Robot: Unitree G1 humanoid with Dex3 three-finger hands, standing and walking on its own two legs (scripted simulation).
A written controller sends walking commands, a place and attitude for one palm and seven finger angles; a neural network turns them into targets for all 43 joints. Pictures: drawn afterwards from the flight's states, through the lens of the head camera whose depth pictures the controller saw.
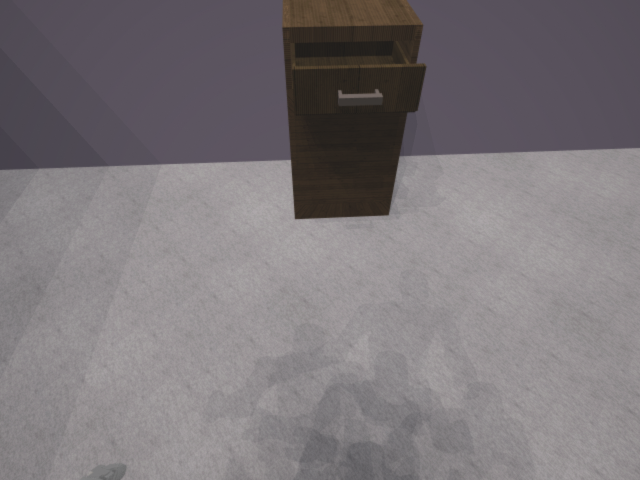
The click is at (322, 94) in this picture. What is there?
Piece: drawer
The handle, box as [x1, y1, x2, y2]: [338, 89, 382, 105]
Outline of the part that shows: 382,95 378,92 377,89 375,89 374,93 368,94 342,94 341,91 338,90 338,104 381,104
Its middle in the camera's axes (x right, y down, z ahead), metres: +0.11 -0.42 +1.13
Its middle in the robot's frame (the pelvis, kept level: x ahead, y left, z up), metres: +1.13 -0.05 -0.07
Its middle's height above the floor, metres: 0.70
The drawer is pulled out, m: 0.18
